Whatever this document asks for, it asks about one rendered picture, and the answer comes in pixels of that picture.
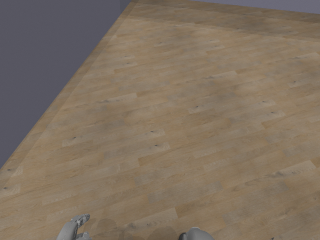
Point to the robot right shin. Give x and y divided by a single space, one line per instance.
194 228

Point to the robot left hand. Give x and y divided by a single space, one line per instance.
69 230

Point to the right robot thigh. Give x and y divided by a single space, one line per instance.
196 234

